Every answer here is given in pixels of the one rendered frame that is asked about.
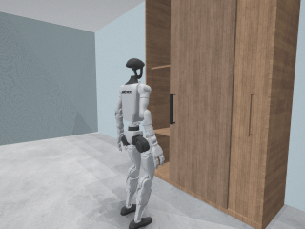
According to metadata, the robot left foot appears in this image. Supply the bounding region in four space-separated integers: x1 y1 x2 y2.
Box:
120 204 137 216

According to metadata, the robot right upper arm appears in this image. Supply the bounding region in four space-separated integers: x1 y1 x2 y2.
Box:
137 83 152 120

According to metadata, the robot left upper arm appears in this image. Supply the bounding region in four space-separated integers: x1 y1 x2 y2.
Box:
115 85 124 115

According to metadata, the robot left forearm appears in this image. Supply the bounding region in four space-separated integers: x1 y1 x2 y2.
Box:
114 113 125 135

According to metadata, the right robot thigh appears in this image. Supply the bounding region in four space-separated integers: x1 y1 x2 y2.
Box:
135 135 155 188

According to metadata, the robot right forearm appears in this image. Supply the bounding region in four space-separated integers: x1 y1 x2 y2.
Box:
142 110 158 147

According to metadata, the robot right hand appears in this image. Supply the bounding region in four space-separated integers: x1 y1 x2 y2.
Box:
151 144 165 169

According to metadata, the wardrobe door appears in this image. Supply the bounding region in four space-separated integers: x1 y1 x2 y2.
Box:
169 0 238 210
228 0 275 223

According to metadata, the robot left hand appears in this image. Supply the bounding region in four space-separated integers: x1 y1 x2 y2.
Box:
116 134 128 152

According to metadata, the handle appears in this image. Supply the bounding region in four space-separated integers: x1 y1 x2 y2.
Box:
245 94 253 137
170 94 175 125

